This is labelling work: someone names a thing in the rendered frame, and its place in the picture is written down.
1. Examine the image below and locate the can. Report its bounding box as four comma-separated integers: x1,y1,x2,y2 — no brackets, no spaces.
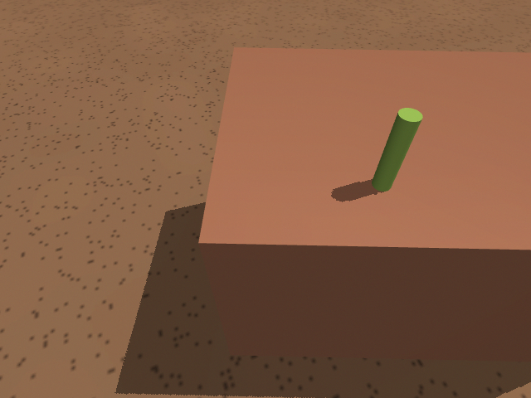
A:
372,108,423,192

